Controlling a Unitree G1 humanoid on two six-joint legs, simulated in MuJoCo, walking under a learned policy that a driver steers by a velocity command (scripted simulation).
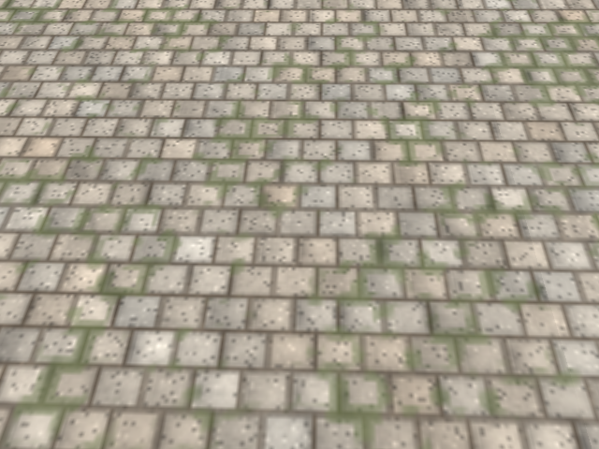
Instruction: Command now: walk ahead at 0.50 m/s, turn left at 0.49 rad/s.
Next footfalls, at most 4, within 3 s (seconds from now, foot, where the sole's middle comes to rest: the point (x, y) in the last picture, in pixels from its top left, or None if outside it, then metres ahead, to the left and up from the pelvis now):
0.30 left None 0.31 0.17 -0.78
0.80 right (296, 377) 0.65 0.07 -0.78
1.26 left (165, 375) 0.65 0.38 -0.78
1.68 right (229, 321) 0.80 0.25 -0.78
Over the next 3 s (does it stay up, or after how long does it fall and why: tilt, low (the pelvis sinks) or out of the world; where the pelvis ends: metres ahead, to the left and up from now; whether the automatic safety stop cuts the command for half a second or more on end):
stays up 0.72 0.55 -0.01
